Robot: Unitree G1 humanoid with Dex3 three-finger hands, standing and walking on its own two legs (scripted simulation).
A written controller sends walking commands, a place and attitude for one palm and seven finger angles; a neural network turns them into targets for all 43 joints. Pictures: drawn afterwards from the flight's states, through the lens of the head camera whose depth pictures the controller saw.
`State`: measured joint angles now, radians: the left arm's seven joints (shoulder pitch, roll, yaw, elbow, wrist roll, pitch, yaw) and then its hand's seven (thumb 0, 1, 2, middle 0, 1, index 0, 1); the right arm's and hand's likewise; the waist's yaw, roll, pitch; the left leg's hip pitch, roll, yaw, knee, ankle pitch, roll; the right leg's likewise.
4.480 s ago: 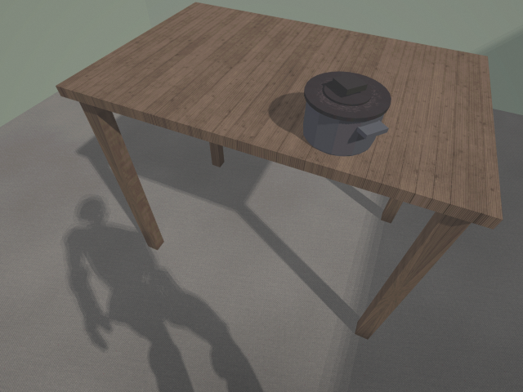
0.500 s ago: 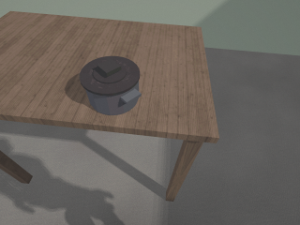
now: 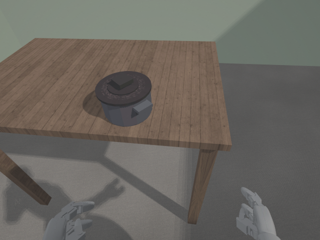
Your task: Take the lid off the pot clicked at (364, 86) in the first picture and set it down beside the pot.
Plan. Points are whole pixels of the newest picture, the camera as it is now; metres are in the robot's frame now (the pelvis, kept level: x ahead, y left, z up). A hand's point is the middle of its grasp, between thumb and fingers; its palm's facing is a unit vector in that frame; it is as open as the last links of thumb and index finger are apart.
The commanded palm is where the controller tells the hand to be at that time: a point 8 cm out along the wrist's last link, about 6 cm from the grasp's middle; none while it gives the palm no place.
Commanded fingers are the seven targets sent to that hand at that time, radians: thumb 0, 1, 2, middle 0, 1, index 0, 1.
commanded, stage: lift the closed hand beside the body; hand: left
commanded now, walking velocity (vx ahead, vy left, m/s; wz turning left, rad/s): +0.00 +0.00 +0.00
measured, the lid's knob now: (122, 80) +0.51 +0.15 +0.15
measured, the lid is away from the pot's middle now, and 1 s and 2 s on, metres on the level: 0.00 0.00 0.00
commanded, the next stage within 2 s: raise the hand higher, near the body in 0.28 s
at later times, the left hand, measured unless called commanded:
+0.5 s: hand (38, 230) +0.12 +0.24 +0.08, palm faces +0.27 -0.87 -0.42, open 3.1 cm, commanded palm +0.07 +0.28 +0.12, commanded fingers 0.00 0.90 0.90 -1.30 -1.50 -1.30 -1.50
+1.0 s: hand (21, 205) +0.14 +0.25 +0.15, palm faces +0.32 -0.86 -0.39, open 3.1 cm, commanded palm +0.09 +0.29 +0.17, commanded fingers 0.00 0.90 0.90 -1.30 -1.50 -1.30 -1.50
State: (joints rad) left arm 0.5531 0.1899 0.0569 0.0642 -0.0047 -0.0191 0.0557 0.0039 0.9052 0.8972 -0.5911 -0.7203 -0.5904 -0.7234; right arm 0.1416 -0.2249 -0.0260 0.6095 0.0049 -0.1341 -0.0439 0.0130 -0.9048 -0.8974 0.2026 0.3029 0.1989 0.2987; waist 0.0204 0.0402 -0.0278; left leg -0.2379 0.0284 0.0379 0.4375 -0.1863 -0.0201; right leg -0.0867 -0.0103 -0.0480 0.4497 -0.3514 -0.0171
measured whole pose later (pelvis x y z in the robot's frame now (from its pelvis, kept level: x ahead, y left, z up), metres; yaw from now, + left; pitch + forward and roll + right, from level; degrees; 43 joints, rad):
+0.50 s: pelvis -0.02 +0.01 +0.00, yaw +0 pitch -5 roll +0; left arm 0.69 0.30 0.20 -0.34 -0.03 -0.09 0.05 0.01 0.90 0.90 -1.29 -1.48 -1.28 -1.48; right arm 0.21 -0.19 0.02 0.63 -0.01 -0.14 -0.08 0.02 -0.90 -0.90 0.21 0.30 0.20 0.30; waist 0.06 0.05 0.04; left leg -0.15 0.04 0.04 0.39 -0.15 -0.01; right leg 0.02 0.00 -0.04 0.35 -0.28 -0.01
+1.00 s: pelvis -0.02 +0.03 +0.01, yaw -1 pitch -6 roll -1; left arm 0.58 0.32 0.24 -0.50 -0.04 -0.12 0.06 0.01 0.89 0.90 -1.31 -1.50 -1.30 -1.50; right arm 0.17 -0.21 0.04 0.59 -0.03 -0.16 -0.06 0.01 -0.90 -0.90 0.20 0.30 0.20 0.30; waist 0.08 0.04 0.06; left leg -0.13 0.03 0.05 0.38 -0.14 0.01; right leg 0.05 -0.01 -0.03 0.32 -0.25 0.01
